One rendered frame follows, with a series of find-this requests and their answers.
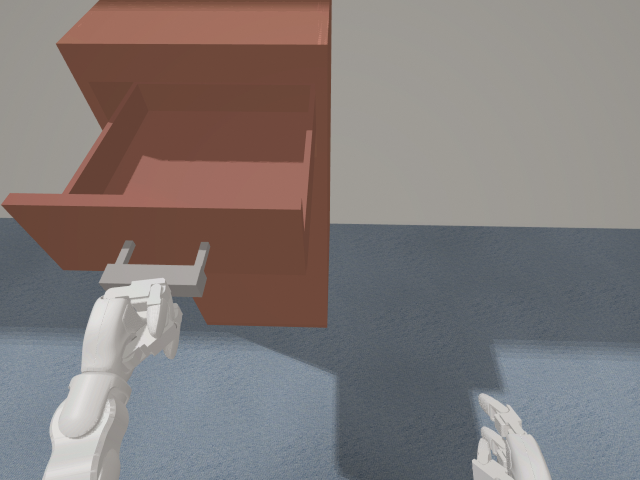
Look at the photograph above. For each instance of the robot right hand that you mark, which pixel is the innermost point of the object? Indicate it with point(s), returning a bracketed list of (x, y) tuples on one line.
[(519, 456)]

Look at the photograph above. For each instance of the cabinet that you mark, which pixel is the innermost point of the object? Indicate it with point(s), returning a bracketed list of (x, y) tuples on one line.
[(118, 42)]

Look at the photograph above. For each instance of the robot left hand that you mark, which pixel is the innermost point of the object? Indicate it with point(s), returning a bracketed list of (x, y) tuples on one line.
[(113, 323)]

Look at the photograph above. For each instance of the handle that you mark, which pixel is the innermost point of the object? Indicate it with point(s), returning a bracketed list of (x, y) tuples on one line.
[(183, 280)]

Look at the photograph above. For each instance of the left robot forearm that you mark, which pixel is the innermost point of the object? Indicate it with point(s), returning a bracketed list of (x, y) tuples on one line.
[(87, 428)]

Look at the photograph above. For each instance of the drawer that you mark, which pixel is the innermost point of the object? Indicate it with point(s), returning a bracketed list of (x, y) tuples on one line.
[(180, 163)]

